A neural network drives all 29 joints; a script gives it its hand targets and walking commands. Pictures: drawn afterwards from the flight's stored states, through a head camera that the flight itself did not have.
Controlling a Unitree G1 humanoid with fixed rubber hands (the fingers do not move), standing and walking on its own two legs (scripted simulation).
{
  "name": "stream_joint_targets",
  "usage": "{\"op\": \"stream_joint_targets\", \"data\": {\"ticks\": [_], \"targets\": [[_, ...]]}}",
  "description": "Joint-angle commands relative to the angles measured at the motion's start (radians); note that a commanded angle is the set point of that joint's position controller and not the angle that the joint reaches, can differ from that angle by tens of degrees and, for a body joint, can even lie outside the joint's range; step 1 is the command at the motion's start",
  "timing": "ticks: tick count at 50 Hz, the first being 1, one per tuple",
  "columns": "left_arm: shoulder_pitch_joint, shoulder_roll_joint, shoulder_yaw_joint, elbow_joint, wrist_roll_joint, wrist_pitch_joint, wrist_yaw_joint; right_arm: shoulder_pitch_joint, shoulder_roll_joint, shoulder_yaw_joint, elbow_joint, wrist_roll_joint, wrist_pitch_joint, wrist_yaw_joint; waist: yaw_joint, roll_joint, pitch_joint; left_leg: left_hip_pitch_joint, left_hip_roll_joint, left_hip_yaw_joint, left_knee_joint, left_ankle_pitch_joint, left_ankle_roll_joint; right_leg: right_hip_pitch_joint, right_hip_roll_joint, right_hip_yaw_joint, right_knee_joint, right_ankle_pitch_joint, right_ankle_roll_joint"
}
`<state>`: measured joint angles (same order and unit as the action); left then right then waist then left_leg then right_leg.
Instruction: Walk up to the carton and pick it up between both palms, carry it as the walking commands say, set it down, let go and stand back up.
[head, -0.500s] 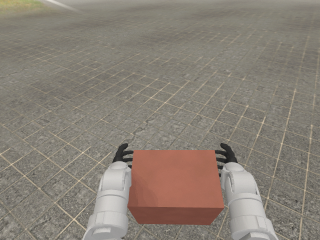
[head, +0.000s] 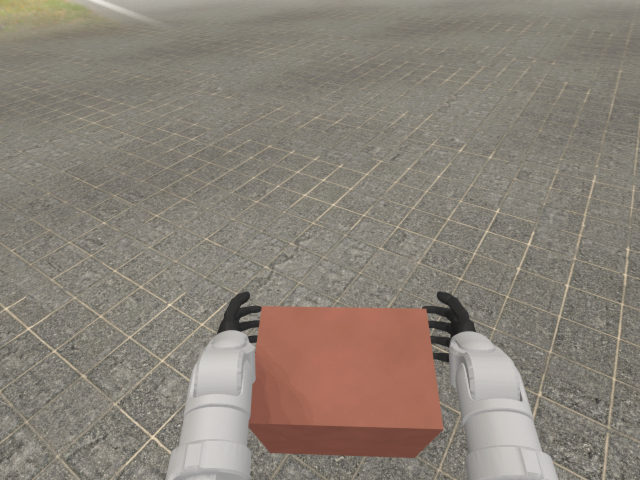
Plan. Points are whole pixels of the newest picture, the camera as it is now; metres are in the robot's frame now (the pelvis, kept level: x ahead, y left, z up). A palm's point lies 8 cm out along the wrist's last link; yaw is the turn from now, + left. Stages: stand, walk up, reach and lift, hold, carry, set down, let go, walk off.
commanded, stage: hold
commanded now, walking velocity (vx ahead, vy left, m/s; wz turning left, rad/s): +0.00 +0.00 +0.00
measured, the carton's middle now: (342, 386) +0.27 +0.01 -0.04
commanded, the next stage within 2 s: carry in 0.52 s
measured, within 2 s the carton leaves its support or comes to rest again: neither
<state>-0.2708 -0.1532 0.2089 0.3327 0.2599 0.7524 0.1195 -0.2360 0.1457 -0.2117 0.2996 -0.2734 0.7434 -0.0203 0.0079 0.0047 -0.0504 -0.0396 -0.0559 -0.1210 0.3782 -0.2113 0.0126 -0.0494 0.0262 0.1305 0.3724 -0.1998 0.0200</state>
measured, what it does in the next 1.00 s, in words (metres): stands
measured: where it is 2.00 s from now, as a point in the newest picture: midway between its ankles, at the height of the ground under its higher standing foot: outside the picture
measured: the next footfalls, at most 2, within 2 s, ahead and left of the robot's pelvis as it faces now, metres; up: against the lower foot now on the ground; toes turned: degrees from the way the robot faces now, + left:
none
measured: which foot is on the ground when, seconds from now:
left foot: down 0.00-1.00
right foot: down 0.00-1.00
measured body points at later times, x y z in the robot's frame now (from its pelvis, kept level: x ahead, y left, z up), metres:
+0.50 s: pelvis +0.00 +0.00 +0.00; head -0.08 +0.00 +0.44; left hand +0.29 +0.15 +0.04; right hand +0.28 -0.15 +0.04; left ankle +0.01 +0.11 -0.74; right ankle +0.01 -0.13 -0.74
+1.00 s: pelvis -0.02 -0.04 -0.02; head -0.03 -0.03 +0.43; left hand +0.30 +0.05 +0.04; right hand +0.26 -0.24 +0.04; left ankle +0.00 +0.11 -0.74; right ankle +0.01 -0.13 -0.74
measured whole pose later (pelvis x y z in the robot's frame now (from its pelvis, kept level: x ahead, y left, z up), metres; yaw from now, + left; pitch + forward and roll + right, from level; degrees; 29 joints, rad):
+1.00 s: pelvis -0.02 -0.04 -0.02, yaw -5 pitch +3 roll +0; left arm -0.33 -0.17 0.11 -0.03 0.12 1.14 0.28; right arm -0.32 0.08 -0.15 -0.05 -0.04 1.15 -0.26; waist -0.06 0.00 -0.09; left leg -0.40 0.07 -0.02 0.65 -0.31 -0.06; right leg -0.43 0.05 0.00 0.64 -0.27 -0.04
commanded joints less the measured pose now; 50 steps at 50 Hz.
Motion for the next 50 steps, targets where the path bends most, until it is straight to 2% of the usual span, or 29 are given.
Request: {"op": "stream_joint_targets", "data": {"ticks": [1,2,3,7,8,11,15,16,18,20,22,23,25,26,27,29,31,32,33,34,36,39,41,42,43,45,46,47,50], "targets": [[-0.593,-0.974,-0.529,-0.062,-0.311,-0.055,-0.418,-0.674,1.004,0.557,-0.098,0.313,-0.05,0.299,-0.003,-0.034,-0.229,0.03,-0.025,0.039,-0.06,0.173,-0.017,0.034,0.062,-0.06,-0.053,0.164,-0.005],[-0.613,-0.974,-0.515,-0.045,-0.293,-0.048,-0.416,-0.687,0.998,0.522,-0.065,0.295,-0.043,0.3,-0.005,0.007,-0.206,0.004,-0.036,0.05,-0.068,0.142,-0.018,0.033,0.06,-0.056,-0.055,0.138,-0.009],[-0.567,-0.971,-0.505,-0.028,-0.298,-0.05,-0.421,-0.707,0.998,0.551,-0.118,0.316,-0.055,0.296,0.002,-0.052,-0.217,0.021,-0.038,0.037,-0.06,0.149,-0.014,0.018,0.061,-0.065,-0.056,0.13,-0.001],[-0.577,-0.987,-0.543,-0.07,-0.296,-0.054,-0.414,-0.688,1.007,0.556,-0.11,0.312,-0.052,0.3,-0.007,0.002,-0.257,0.027,-0.036,0.043,-0.061,0.185,-0.022,0.041,0.066,-0.065,-0.047,0.189,-0.005],[-0.525,-0.98,-0.504,-0.03,-0.282,-0.043,-0.415,-0.682,0.992,0.559,-0.127,0.317,-0.049,0.301,0.018,-0.006,-0.243,0.016,-0.039,0.044,-0.067,0.181,-0.021,0.053,0.064,-0.064,-0.053,0.189,-0.004],[-0.612,-0.974,-0.489,-0.014,-0.279,-0.048,-0.414,-0.682,1.016,0.518,-0.037,0.293,-0.044,0.311,0.011,0.013,-0.171,-0.001,-0.037,0.049,-0.076,0.068,-0.016,-0.001,0.057,-0.057,-0.071,0.061,-0.02],[-0.618,-0.993,-0.527,-0.068,-0.313,-0.056,-0.419,-0.682,1.026,0.573,-0.086,0.319,-0.045,0.305,0.001,-0.037,-0.258,0.034,-0.041,0.055,-0.057,0.179,-0.017,0.037,0.066,-0.059,-0.05,0.183,0.003],[-0.611,-1.001,-0.542,-0.078,-0.316,-0.051,-0.422,-0.669,1.021,0.558,-0.089,0.31,-0.042,0.301,-0.018,0.014,-0.233,0.026,-0.041,0.051,-0.057,0.182,-0.016,0.023,0.058,-0.053,-0.058,0.178,-0.008],[-0.599,-0.989,-0.526,-0.044,-0.294,-0.046,-0.417,-0.691,1.024,0.544,-0.066,0.319,-0.049,0.304,-0.003,0.034,-0.224,0.013,-0.035,0.053,-0.059,0.122,-0.017,0.029,0.058,-0.056,-0.055,0.127,-0.011],[-0.558,-0.979,-0.502,-0.019,-0.297,-0.045,-0.425,-0.656,1.017,0.548,-0.056,0.316,-0.034,0.303,-0.002,-0.031,-0.229,0.011,-0.035,0.042,-0.059,0.178,-0.008,0.028,0.056,-0.055,-0.058,0.19,0.001],[-0.583,-0.978,-0.483,-0.005,-0.281,-0.049,-0.428,-0.689,1.017,0.531,-0.065,0.295,-0.044,0.306,0.004,-0.045,-0.195,0.007,-0.042,0.052,-0.068,0.124,-0.01,0.008,0.063,-0.056,-0.074,0.109,-0.003],[-0.575,-0.995,-0.5,-0.027,-0.298,-0.051,-0.427,-0.686,1.03,0.541,-0.064,0.319,-0.043,0.308,-0.001,0.015,-0.233,0.012,-0.036,0.045,-0.062,0.159,-0.009,0.043,0.054,-0.048,-0.057,0.165,-0.011],[-0.653,-0.986,-0.5,-0.039,-0.295,-0.058,-0.431,-0.731,1.029,0.536,-0.06,0.292,-0.047,0.309,-0.002,-0.054,-0.227,-0.005,-0.037,0.05,-0.065,0.09,-0.005,0.015,0.06,-0.054,-0.066,0.083,0.002],[-0.585,-0.994,-0.545,0.043,-0.278,-0.053,-0.424,-0.727,0.995,0.567,-0.044,0.296,-0.057,0.309,-0.019,-0.073,-0.196,-0.131,0.167,0.004,0.069,0.065,-0.01,-0.171,-0.134,0.004,0.033,0.044,-0.028],[-0.636,-0.986,-0.574,-0.027,-0.322,-0.052,-0.418,-0.723,0.997,0.585,-0.08,0.319,-0.055,0.3,-0.019,-0.089,-0.185,-0.189,0.17,-0.018,0.078,-0.071,-0.001,-0.198,-0.127,0.04,0.019,-0.041,-0.038],[-0.638,-0.985,-0.572,-0.032,-0.332,-0.032,-0.405,-0.746,0.972,0.587,-0.085,0.331,-0.032,0.292,-0.024,0.009,-0.265,-0.125,0.228,-0.06,0.08,0.063,0.012,-0.281,-0.1,0.007,0.122,0.052,-0.037],[-0.686,-1.0,-0.607,-0.083,-0.369,-0.001,-0.4,-0.808,0.967,0.596,-0.161,0.373,-0.023,0.283,-0.021,0.186,-0.317,-0.062,0.365,-0.218,0.007,0.161,0.071,-0.389,-0.04,-0.044,0.309,-0.078,-0.02],[-0.721,-1.0,-0.638,-0.165,-0.418,0.013,-0.394,-0.768,0.997,0.604,-0.164,0.389,0.0,0.273,-0.006,0.186,-0.342,-0.101,0.405,-0.252,0.017,0.202,0.107,-0.371,-0.037,-0.057,0.369,-0.155,-0.028],[-0.737,-1.027,-0.68,-0.207,-0.459,0.037,-0.394,-0.744,0.991,0.618,-0.206,0.397,0.024,0.263,-0.002,0.187,-0.348,-0.144,0.401,-0.27,0.02,0.24,0.117,-0.362,-0.04,-0.055,0.345,-0.192,-0.036],[-0.736,-1.039,-0.695,-0.216,-0.478,0.055,-0.392,-0.729,1.011,0.632,-0.195,0.408,0.046,0.258,-0.005,0.13,-0.374,-0.144,0.409,-0.226,0.044,0.239,0.105,-0.341,-0.048,-0.057,0.33,-0.162,-0.044],[-0.744,-1.057,-0.739,-0.262,-0.547,0.12,-0.381,-0.758,1.014,0.68,-0.286,0.462,0.107,0.235,-0.003,0.144,-0.384,-0.182,0.326,-0.084,0.161,0.428,0.053,-0.231,-0.045,-0.056,0.12,-0.016,-0.066],[-0.657,-1.019,-0.728,-0.264,-0.546,0.198,-0.359,-0.783,0.992,0.723,-0.381,0.538,0.197,0.228,-0.022,-0.088,-0.392,-0.299,0.179,0.119,0.318,0.089,-0.055,-0.155,-0.191,0.073,0.122,0.458,-0.126],[-0.648,-1.002,-0.744,-0.387,-0.563,0.247,-0.32,-0.757,1.004,0.762,-0.448,0.619,0.261,0.228,-0.025,-0.058,-0.427,-0.344,0.15,0.128,0.272,-0.089,-0.054,-0.077,-0.217,0.068,0.151,0.601,-0.141],[-0.653,-1.009,-0.722,-0.4,-0.564,0.278,-0.312,-0.799,1.005,0.756,-0.476,0.638,0.291,0.225,-0.027,-0.103,-0.43,-0.337,0.146,0.133,0.234,-0.118,-0.055,-0.072,-0.205,0.05,0.138,0.542,-0.127],[-0.62,-0.992,-0.699,-0.408,-0.546,0.307,-0.298,-0.754,1.022,0.745,-0.422,0.647,0.33,0.233,-0.024,-0.066,-0.436,-0.325,0.151,0.122,0.258,-0.047,-0.049,-0.101,-0.204,0.041,0.158,0.529,-0.114],[-0.615,-0.986,-0.69,-0.43,-0.543,0.357,-0.286,-0.769,1.033,0.752,-0.453,0.676,0.366,0.232,-0.019,-0.075,-0.468,-0.321,0.147,0.115,0.256,-0.013,-0.047,-0.093,-0.189,0.013,0.163,0.429,-0.104],[-0.643,-1.001,-0.711,-0.488,-0.56,0.366,-0.284,-0.818,1.037,0.772,-0.535,0.697,0.376,0.229,-0.02,-0.085,-0.473,-0.333,0.142,0.128,0.253,0.01,-0.047,-0.082,-0.182,-0.002,0.171,0.495,-0.107],[-0.608,-0.993,-0.681,-0.468,-0.539,0.385,-0.278,-0.789,1.031,0.757,-0.504,0.687,0.395,0.227,-0.018,-0.04,-0.492,-0.331,0.134,0.136,0.253,-0.013,-0.052,-0.074,-0.182,-0.001,0.18,0.518,-0.113],[-0.606,-0.973,-0.68,-0.544,-0.538,0.419,-0.263,-0.749,1.056,0.757,-0.498,0.702,0.438,0.23,-0.016,-0.03,-0.474,-0.32,0.144,0.099,0.226,-0.002,-0.044,-0.079,-0.187,0.018,0.15,0.411,-0.111]]}}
